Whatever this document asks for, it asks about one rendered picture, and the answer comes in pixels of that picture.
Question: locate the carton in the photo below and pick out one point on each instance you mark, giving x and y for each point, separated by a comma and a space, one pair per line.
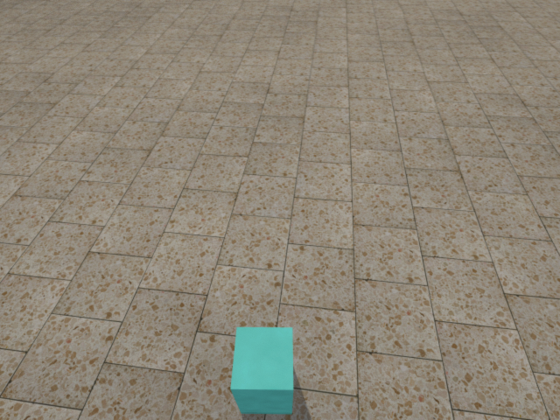
262, 375

